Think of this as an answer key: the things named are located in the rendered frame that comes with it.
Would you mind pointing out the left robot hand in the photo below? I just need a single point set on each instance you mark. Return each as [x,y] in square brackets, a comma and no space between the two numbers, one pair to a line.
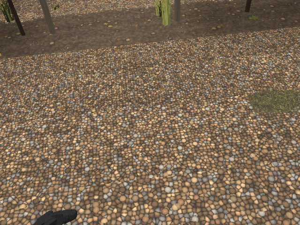
[57,218]

